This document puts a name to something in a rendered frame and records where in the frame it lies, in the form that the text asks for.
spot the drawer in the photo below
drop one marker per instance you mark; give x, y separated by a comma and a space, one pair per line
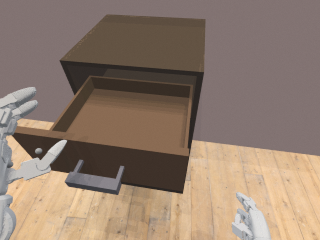
111, 122

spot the cabinet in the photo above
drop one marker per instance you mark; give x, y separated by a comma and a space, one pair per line
148, 48

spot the left robot forearm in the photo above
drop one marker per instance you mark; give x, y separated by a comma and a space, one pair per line
7, 217

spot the left robot hand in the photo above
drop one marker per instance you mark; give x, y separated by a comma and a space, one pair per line
14, 107

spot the handle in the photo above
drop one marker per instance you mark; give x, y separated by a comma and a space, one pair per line
94, 182

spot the right robot hand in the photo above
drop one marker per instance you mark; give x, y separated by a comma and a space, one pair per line
255, 224

